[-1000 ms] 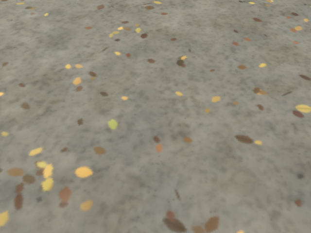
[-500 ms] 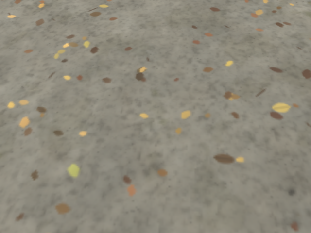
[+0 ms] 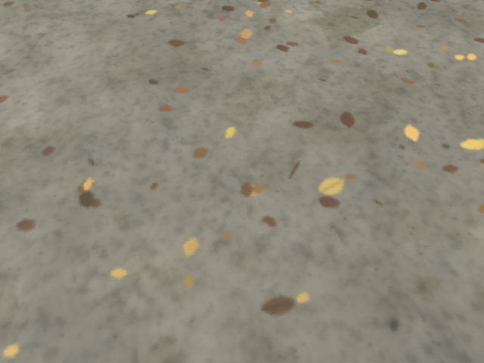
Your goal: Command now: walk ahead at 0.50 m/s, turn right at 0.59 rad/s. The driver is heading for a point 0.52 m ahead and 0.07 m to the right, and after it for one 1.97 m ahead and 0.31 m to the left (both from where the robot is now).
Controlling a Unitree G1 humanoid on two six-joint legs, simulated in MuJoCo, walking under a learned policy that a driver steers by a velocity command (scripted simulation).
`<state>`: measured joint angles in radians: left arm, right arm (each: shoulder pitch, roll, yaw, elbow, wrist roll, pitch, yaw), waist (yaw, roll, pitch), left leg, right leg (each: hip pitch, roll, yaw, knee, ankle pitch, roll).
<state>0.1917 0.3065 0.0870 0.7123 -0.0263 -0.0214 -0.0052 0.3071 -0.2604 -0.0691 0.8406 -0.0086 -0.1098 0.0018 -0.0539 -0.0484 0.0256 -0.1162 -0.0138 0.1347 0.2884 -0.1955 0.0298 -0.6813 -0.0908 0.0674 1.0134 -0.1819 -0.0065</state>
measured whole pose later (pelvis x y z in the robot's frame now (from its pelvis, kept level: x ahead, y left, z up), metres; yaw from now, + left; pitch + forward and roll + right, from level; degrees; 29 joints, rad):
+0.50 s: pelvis +0.27 -0.08 +0.00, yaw -18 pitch +2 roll +0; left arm 0.32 0.27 0.07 0.71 -0.01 -0.05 -0.01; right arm 0.11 -0.31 -0.06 0.70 -0.02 -0.10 0.00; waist 0.04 0.04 0.04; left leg -0.67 0.12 -0.07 0.96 -0.20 -0.05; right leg -0.21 0.11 0.07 0.36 -0.18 -0.10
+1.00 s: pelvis +0.57 -0.09 +0.00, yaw -10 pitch +2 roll +0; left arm 0.17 0.29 0.05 0.67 0.02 -0.09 0.00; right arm 0.33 -0.27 -0.05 0.72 0.01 -0.07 0.02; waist -0.04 -0.02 0.03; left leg -0.23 -0.11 -0.07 0.36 -0.16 0.10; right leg -0.61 -0.06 0.08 0.96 -0.26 0.03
